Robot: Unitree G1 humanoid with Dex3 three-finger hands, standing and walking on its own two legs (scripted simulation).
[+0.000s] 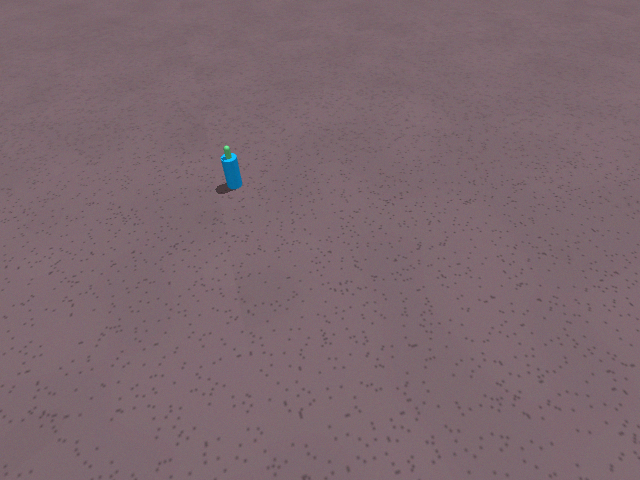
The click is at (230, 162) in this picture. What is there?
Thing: necked bottle
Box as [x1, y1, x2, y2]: [221, 146, 241, 188]
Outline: 224,146 225,153 221,156 221,161 227,185 230,188 237,188 241,185 241,179 235,154 230,152 228,146
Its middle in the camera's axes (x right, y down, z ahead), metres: -0.43 -0.35 +1.91
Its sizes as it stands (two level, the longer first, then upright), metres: 0.076 0.076 0.232
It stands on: the floor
